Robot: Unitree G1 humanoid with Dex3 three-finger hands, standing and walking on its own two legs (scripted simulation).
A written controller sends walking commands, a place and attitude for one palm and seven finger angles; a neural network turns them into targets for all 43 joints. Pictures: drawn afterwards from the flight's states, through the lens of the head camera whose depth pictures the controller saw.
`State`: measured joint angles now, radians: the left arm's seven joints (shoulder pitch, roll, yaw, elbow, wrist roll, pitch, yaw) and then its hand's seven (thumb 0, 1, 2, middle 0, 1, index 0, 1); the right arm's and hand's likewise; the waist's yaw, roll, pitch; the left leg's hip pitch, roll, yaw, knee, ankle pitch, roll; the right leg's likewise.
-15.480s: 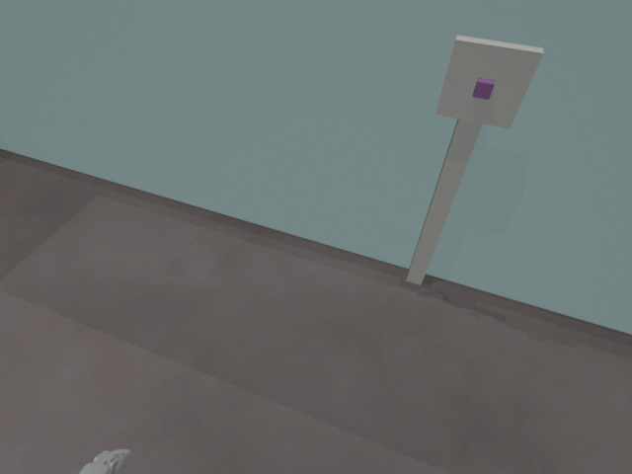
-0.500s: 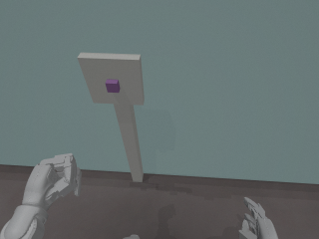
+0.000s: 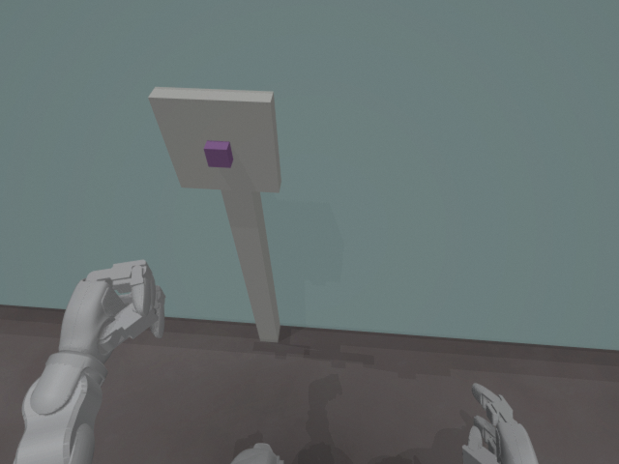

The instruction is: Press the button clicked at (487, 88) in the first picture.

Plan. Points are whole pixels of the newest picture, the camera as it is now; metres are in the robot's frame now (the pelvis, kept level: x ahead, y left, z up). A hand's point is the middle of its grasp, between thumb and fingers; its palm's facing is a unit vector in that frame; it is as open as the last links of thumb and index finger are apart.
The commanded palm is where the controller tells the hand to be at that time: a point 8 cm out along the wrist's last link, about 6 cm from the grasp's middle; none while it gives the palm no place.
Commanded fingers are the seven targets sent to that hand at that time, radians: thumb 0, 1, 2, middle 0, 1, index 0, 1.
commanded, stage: aim a knuckle at the button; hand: left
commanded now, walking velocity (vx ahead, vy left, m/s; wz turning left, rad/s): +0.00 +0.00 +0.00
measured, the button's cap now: (219, 152) +0.55 +0.18 +0.09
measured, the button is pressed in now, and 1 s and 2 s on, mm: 0 0 0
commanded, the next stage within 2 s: press the button with the knuckle in 1.66 s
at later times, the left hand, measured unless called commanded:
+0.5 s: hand (199, 254) +0.36 +0.18 +0.07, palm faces -0.04 -1.00 -0.02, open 3.1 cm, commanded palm +0.34 +0.23 +0.07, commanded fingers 0.00 0.90 0.90 -1.30 -1.50 -1.30 -1.50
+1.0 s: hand (224, 200) +0.47 +0.16 +0.07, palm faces +0.00 -1.00 +0.00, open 3.1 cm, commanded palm +0.44 +0.22 +0.06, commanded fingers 0.00 0.90 0.90 -1.30 -1.50 -1.30 -1.50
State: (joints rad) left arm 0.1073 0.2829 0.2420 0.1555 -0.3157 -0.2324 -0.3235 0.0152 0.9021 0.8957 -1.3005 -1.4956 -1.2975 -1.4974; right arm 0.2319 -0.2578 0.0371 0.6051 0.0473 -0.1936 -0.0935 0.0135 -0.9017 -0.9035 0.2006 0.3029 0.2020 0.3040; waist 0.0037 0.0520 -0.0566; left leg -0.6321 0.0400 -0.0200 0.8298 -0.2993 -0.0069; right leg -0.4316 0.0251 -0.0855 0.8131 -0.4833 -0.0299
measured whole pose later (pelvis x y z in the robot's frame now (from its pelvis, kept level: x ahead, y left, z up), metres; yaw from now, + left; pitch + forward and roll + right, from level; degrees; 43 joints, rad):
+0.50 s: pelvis +0.00 +0.01 +0.00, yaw -2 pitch +8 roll -1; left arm -0.23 0.26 0.19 0.45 -0.22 -0.26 -0.20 0.02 0.90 0.90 -1.30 -1.50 -1.30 -1.50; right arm 0.25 -0.25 0.02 0.64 0.03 -0.11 -0.06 0.01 -0.90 -0.90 0.20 0.30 0.20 0.30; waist -0.04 0.03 -0.06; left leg -0.68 0.04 0.02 0.85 -0.31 0.01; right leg -0.50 0.02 -0.05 0.84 -0.49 -0.02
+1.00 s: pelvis +0.00 +0.01 -0.02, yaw -3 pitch +14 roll -2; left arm -0.69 0.35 0.32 0.97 -0.14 -0.35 -0.16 0.02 0.90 0.90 -1.30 -1.50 -1.30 -1.50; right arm 0.34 -0.26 0.01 0.68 0.01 -0.01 -0.03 0.01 -0.90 -0.90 0.20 0.30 0.20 0.30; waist -0.11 0.03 -0.09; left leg -0.85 0.06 0.02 0.94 -0.34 0.01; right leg -0.67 0.04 -0.04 0.93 -0.51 -0.02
